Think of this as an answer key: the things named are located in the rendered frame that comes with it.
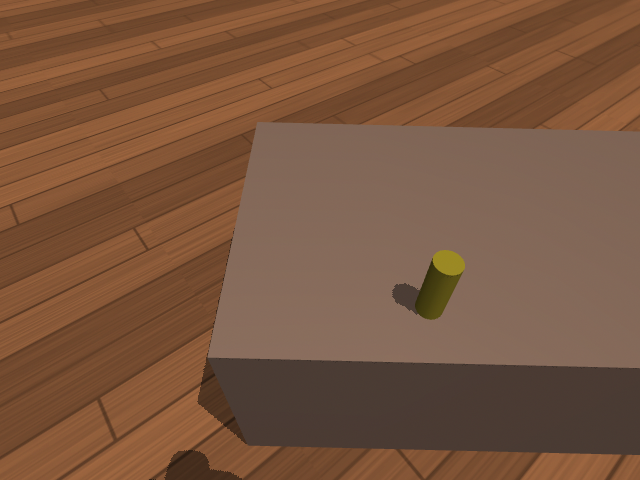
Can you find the can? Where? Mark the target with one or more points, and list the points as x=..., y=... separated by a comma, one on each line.
x=440, y=281

